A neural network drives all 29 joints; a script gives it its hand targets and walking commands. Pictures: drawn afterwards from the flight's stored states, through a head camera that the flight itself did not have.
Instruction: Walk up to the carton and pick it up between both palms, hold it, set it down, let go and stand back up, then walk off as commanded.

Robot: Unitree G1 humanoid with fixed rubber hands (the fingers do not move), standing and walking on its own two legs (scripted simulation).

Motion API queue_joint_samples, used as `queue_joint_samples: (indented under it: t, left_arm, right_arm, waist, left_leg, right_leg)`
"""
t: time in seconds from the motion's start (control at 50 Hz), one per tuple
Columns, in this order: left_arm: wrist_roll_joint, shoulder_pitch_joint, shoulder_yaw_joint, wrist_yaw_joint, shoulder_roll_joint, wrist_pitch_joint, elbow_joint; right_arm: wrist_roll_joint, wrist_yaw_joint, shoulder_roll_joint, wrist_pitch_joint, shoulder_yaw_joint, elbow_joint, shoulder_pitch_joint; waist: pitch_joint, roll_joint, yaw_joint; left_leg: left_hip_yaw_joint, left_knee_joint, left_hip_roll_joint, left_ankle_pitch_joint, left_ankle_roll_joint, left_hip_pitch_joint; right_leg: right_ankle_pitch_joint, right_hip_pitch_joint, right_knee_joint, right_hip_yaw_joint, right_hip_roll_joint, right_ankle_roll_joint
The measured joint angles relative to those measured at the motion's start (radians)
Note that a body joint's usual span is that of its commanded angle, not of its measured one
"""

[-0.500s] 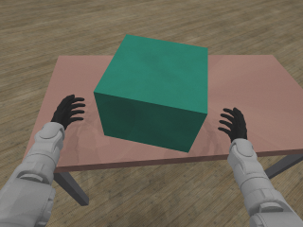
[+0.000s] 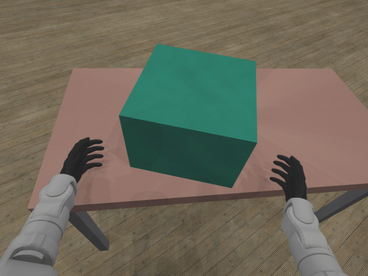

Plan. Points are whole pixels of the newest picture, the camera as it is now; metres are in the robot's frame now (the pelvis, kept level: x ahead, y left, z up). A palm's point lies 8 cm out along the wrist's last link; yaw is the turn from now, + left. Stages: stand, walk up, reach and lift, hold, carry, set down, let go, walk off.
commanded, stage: set down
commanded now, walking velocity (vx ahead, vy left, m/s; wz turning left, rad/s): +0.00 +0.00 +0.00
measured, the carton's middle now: (193, 113) +0.55 -0.04 +0.01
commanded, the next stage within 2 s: none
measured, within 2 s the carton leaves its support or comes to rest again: neither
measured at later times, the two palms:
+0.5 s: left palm (65, 194) +0.32 +0.26 +0.00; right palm (302, 217) +0.23 -0.24 +0.02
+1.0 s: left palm (63, 212) +0.28 +0.25 -0.01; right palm (307, 236) +0.20 -0.24 +0.01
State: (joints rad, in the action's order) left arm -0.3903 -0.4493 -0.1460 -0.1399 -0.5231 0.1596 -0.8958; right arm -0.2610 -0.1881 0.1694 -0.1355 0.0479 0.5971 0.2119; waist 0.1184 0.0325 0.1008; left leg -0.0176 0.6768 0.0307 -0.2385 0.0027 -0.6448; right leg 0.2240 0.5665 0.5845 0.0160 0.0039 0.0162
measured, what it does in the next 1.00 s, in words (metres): stands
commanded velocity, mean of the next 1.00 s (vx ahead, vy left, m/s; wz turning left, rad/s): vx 0.00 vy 0.00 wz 0.00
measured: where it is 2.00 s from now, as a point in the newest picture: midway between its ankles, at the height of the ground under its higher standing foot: outside the picture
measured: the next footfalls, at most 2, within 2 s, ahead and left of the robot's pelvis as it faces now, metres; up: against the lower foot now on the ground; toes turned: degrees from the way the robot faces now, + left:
none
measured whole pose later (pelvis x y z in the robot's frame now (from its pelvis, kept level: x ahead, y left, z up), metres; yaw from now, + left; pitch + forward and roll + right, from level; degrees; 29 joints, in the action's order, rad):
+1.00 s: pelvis +0.01 -0.01 +0.01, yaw +1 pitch +2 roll -2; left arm -0.39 -0.03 -0.08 -0.15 -0.52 0.17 -0.61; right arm -0.27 -0.20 0.14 -0.12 0.00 0.34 -0.17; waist 0.02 0.03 0.10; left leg -0.02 0.62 0.03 -0.25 0.00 -0.40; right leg 0.24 0.33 0.54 0.02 0.00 0.02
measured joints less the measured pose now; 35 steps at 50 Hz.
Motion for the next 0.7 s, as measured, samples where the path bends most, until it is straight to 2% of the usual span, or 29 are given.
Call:
queue_joint_samples:
  t: [0.4, 0.7]
  left_arm:
    - [0.000, 0.152, 0.028, -0.016, -0.011, 0.006, 0.062]
    - [0.000, 0.301, 0.039, -0.016, -0.014, 0.021, 0.177]
  right_arm:
    - [-0.007, -0.004, -0.002, -0.011, -0.044, -0.101, -0.167]
    - [-0.007, -0.009, -0.030, -0.004, -0.051, -0.202, -0.277]
  waist:
    - [-0.070, 0.000, 0.000]
    - [-0.088, 0.000, 0.000]
  left_leg:
    - [0.000, -0.035, 0.000, -0.002, 0.000, 0.144]
    - [0.000, -0.035, 0.000, -0.007, 0.000, 0.181]
  right_leg:
    - [0.008, -0.138, -0.024, 0.000, 0.000, 0.000]
    - [0.014, -0.175, -0.024, 0.000, 0.000, 0.000]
